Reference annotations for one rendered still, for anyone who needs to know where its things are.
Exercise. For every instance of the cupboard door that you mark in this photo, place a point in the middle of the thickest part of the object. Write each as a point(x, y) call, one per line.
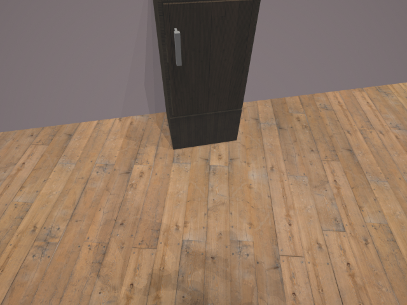
point(215, 44)

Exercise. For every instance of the handle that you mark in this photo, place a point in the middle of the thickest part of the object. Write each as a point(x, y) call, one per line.
point(177, 39)

